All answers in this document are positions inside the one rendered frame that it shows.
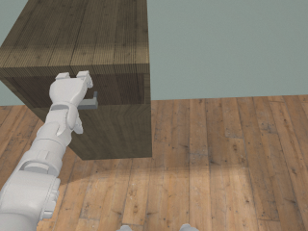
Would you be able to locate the robot left upper arm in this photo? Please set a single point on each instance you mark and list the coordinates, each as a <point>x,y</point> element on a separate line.
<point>29,198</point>

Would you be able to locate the robot left forearm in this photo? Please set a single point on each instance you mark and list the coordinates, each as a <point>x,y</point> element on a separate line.
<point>48,148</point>

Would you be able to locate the drawer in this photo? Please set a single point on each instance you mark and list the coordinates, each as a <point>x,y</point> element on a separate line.
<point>112,88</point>

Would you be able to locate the robot right shin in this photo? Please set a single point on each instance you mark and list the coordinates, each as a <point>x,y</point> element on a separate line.
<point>185,225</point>

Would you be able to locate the cabinet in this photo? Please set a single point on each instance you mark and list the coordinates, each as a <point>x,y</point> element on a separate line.
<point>99,36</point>

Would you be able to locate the robot left hand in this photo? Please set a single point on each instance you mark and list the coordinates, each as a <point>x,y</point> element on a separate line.
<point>71,90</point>

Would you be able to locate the robot shin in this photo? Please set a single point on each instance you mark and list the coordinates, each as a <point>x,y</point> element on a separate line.
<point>125,227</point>
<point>185,225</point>

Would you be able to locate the robot left shin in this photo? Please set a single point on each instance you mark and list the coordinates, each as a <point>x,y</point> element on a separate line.
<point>125,227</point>

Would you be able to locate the handle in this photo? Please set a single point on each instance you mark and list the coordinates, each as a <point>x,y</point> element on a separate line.
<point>89,104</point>

